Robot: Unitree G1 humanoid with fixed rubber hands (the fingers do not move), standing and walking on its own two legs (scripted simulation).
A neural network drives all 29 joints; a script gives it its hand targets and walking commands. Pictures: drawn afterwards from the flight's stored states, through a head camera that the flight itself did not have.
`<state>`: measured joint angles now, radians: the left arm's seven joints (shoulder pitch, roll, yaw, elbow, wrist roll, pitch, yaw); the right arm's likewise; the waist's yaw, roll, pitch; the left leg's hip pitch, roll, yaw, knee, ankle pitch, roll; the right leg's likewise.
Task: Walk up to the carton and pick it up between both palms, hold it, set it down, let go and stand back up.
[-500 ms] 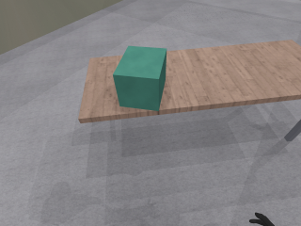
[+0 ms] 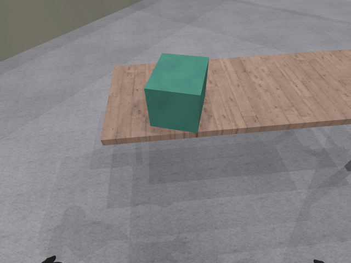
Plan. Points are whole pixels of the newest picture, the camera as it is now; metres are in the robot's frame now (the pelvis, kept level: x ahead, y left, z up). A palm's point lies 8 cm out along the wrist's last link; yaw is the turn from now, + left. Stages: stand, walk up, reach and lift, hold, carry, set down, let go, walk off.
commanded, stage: walk up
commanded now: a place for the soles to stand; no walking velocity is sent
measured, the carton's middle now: (179, 92) +0.78 +0.00 -0.10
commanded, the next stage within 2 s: none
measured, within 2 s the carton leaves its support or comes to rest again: neither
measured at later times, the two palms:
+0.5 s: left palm (66, 231) +0.22 +0.30 -0.07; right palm (334, 241) +0.19 -0.36 -0.10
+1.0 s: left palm (75, 198) +0.31 +0.31 -0.09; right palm (304, 189) +0.32 -0.34 -0.09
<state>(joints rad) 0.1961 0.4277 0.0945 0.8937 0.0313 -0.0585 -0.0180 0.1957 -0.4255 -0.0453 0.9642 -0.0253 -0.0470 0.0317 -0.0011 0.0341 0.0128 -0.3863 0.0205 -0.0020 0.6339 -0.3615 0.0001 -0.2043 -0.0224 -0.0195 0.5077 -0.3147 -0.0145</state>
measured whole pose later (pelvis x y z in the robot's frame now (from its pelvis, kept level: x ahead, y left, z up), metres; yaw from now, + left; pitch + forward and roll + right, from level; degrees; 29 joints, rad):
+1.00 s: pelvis +0.23 -0.02 -0.01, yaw +6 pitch -2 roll +1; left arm 0.24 0.43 0.07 0.69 0.02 -0.02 -0.05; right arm 0.35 -0.43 -0.06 0.80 -0.02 -0.10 0.02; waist 0.00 -0.04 0.09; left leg -0.34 -0.03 -0.02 0.60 -0.23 0.03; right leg -0.33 -0.02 -0.02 0.95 -0.47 -0.04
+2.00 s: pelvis +0.31 -0.05 -0.01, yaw +7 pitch -1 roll +1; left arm 0.25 0.41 0.05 0.80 0.03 -0.03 -0.04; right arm 0.26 -0.44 -0.06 0.83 -0.01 -0.06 0.00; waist 0.00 0.01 0.09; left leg -0.36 -0.01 -0.04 0.67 -0.40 0.03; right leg -0.32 -0.01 -0.05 0.64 -0.31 -0.04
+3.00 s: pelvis +0.33 -0.05 -0.01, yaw +7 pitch +0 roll +1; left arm 0.24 0.43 0.03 0.86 0.02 -0.03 -0.04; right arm 0.18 -0.41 -0.04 0.90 -0.01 -0.07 0.00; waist 0.00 -0.02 0.05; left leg -0.32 -0.01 -0.04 0.61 -0.29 0.02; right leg -0.30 -0.01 -0.05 0.65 -0.34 -0.03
